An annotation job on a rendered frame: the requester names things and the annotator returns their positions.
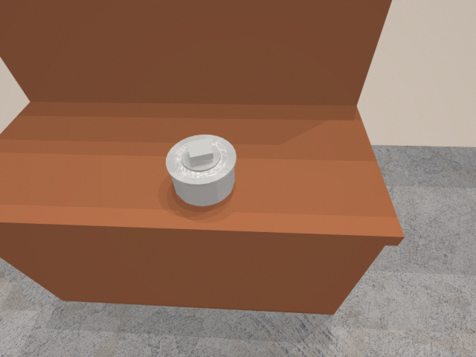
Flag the knob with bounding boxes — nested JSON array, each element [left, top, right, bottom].
[[187, 138, 213, 163]]

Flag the lid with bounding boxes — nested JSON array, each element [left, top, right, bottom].
[[166, 135, 237, 187]]

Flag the table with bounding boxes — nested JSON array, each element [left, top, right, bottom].
[[0, 0, 405, 315]]

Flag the pot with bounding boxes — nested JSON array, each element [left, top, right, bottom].
[[172, 169, 235, 206]]

